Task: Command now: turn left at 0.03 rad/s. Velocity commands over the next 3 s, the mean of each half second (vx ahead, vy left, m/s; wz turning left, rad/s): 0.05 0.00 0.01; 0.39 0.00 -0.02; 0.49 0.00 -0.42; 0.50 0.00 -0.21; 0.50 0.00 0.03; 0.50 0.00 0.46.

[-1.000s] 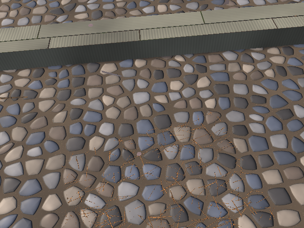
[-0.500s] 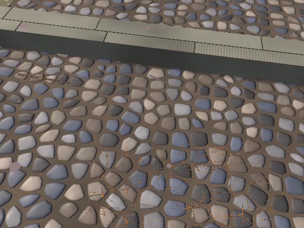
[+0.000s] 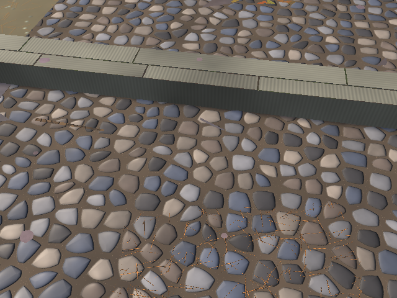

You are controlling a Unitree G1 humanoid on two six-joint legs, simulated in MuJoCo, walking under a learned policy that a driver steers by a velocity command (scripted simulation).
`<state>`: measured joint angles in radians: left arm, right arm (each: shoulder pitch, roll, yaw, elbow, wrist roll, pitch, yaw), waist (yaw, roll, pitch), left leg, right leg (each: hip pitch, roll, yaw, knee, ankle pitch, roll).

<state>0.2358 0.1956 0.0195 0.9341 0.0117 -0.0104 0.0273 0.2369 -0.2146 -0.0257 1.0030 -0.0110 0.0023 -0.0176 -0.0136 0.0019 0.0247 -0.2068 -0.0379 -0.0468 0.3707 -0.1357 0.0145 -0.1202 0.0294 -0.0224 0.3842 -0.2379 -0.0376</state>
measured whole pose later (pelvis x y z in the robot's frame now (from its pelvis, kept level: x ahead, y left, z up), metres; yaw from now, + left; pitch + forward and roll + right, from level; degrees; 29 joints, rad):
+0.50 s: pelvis +0.03 +0.00 +0.00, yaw +0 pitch -1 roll +0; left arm 0.36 0.18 0.02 1.09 0.02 -0.01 0.03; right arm 0.28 -0.18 -0.01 1.12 -0.03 0.01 -0.01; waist 0.01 -0.01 -0.01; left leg -0.27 -0.03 0.00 0.61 -0.37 0.06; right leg -0.09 0.03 -0.01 0.41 -0.31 -0.06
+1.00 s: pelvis +0.23 +0.05 -0.01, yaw -1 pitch +1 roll +0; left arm 0.06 0.20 0.04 0.94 0.02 -0.04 -0.04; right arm 0.49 -0.14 -0.01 1.12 -0.02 -0.10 -0.01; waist -0.04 -0.03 0.03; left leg 0.11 -0.07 0.06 0.16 -0.29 0.07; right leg -0.63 -0.06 -0.08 0.76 -0.10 -0.05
